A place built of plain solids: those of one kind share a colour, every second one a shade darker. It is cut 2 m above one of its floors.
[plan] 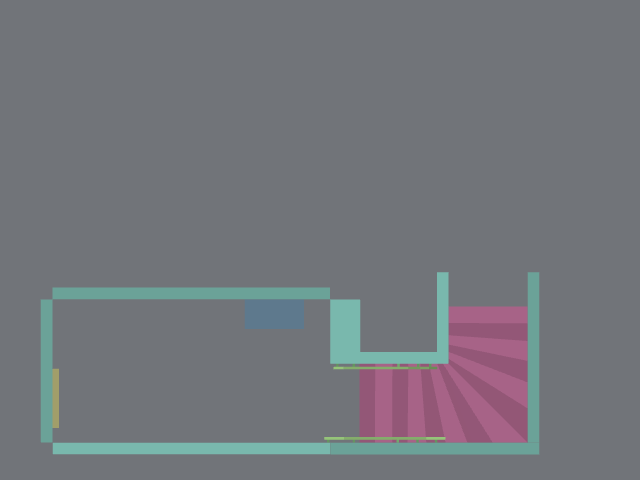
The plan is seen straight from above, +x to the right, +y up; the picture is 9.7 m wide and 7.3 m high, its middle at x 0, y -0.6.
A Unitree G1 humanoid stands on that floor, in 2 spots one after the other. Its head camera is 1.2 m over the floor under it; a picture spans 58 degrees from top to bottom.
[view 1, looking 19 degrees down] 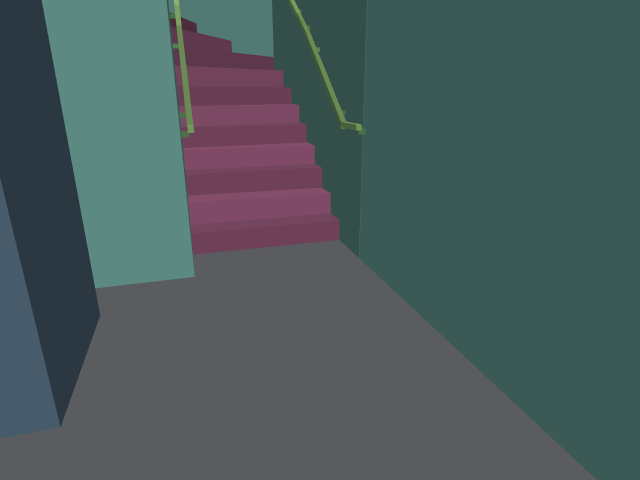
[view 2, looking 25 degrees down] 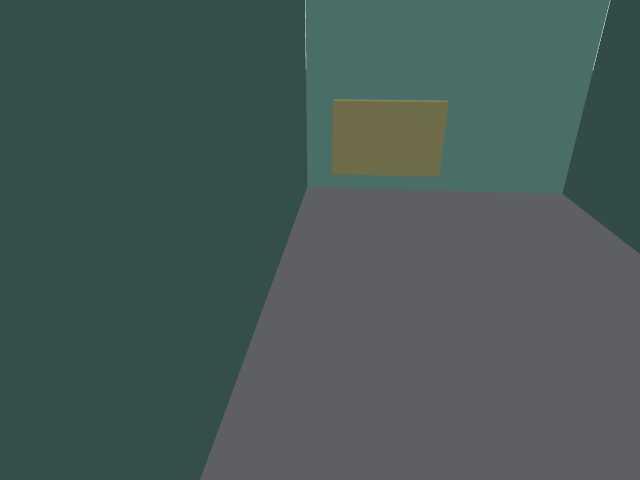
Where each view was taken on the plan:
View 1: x -2.69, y -2.50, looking -17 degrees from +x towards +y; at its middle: tread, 3.64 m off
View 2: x -0.40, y -3.25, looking -175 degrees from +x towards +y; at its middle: ground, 2.84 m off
